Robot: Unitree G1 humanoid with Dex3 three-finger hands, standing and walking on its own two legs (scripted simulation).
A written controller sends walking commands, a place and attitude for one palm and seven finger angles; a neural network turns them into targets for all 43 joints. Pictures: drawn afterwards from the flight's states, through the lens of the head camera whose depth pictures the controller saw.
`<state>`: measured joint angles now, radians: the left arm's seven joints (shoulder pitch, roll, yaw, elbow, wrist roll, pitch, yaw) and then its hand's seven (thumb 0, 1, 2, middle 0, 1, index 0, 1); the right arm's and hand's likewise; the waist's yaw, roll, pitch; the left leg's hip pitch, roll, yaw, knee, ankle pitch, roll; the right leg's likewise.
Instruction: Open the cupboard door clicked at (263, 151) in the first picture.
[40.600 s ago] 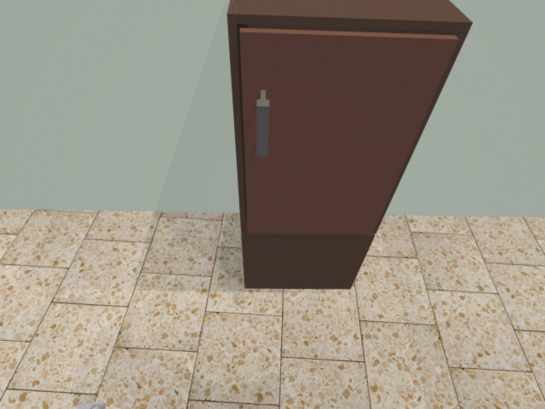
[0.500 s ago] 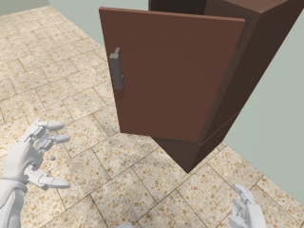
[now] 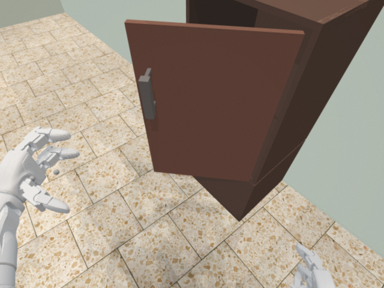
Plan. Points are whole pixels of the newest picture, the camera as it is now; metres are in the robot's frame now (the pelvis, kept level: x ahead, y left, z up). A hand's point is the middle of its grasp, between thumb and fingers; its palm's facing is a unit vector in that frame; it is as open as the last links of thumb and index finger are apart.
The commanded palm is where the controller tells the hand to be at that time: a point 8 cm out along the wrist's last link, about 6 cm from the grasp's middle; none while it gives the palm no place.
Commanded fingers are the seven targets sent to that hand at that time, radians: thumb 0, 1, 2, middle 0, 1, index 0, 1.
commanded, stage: raise the hand with hooked fingers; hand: left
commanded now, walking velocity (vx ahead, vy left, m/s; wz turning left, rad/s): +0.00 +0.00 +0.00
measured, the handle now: (149, 93) +0.56 +0.15 +0.09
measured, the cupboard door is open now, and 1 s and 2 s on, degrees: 42 42 42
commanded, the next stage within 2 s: move the hooked fingers beside the handle in 0.34 s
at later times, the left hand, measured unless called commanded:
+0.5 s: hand (66, 173) +0.29 +0.26 +0.11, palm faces +0.00 -1.00 -0.03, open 14.0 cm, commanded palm +0.28 +0.31 +0.11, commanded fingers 0.00 -0.50 0.30 -0.30 -1.20 -0.30 -1.20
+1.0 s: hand (86, 142) +0.37 +0.25 +0.10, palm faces -0.02 -1.00 +0.00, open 14.0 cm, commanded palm +0.35 +0.30 +0.11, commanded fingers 0.00 -0.50 0.30 -0.30 -1.20 -0.30 -1.20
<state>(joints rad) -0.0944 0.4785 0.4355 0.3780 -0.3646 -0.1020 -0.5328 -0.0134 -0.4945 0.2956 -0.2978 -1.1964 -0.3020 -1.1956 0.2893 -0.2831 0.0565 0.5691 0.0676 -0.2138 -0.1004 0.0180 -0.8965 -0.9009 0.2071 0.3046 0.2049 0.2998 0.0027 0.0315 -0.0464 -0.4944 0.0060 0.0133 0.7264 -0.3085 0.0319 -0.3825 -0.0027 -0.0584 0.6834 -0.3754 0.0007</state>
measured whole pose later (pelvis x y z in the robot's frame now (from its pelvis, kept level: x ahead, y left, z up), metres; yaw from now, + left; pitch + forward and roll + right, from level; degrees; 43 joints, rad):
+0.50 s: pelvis +0.00 -0.01 +0.00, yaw +0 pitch +4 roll -1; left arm -0.08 0.45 0.43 0.39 -0.36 -0.13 -0.53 -0.01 -0.50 0.30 -0.30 -1.20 -0.30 -1.20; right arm 0.27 -0.28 0.05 0.57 0.07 -0.20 -0.10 0.02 -0.90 -0.90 0.21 0.30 0.20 0.30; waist 0.01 0.03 -0.05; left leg -0.49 0.02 0.01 0.72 -0.31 0.02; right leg -0.38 0.01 -0.06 0.69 -0.38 -0.01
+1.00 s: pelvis +0.00 -0.01 +0.00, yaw -1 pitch +7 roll -1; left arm -0.39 0.51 0.44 0.72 -0.29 -0.19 -0.50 -0.01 -0.49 0.30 -0.30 -1.20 -0.30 -1.20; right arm 0.33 -0.29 0.04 0.60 0.06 -0.13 -0.09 0.02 -0.90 -0.90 0.21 0.30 0.20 0.30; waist -0.05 0.01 -0.05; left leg -0.56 0.03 0.03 0.75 -0.32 0.02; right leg -0.46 0.01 -0.04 0.72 -0.38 -0.01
